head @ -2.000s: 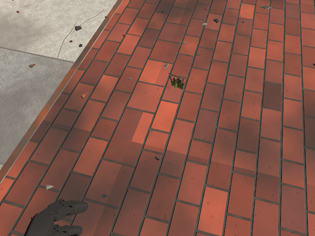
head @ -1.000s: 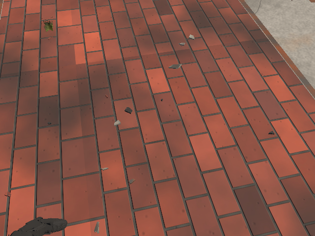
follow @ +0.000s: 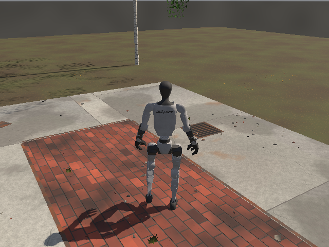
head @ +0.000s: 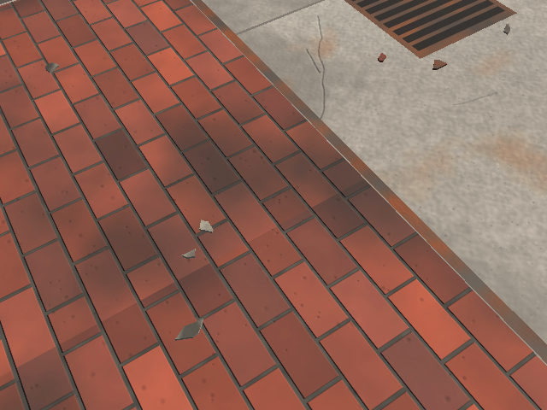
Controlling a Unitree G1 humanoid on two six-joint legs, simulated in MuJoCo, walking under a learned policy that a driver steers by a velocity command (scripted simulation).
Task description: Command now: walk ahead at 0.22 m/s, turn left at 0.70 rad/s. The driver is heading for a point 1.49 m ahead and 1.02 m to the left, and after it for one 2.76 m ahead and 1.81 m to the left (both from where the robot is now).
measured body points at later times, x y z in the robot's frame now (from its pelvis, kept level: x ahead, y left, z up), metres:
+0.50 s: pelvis +0.14 +0.03 +0.00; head +0.19 +0.07 +0.44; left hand +0.23 +0.37 -0.10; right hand +0.40 -0.18 -0.08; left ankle +0.18 +0.13 -0.74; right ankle +0.26 -0.11 -0.69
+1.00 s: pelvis +0.20 +0.00 +0.00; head +0.23 +0.04 +0.45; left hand +0.05 +0.28 -0.10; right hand +0.53 -0.02 -0.08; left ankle +0.09 +0.10 -0.68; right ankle +0.31 -0.07 -0.74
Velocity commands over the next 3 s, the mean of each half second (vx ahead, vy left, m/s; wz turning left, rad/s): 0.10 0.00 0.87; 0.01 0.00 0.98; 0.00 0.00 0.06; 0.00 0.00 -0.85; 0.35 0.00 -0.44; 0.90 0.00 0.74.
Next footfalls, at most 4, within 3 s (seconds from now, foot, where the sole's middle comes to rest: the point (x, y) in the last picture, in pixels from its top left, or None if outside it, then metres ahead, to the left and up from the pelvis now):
0.24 left None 0.22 0.14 -0.78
0.68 right None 0.34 -0.04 -0.78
1.12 left None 0.10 0.12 -0.78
1.60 right None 0.29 -0.02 -0.78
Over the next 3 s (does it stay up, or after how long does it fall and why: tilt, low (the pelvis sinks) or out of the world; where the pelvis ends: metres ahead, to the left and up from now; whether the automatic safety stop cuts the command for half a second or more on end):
stays up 0.60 0.22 -0.05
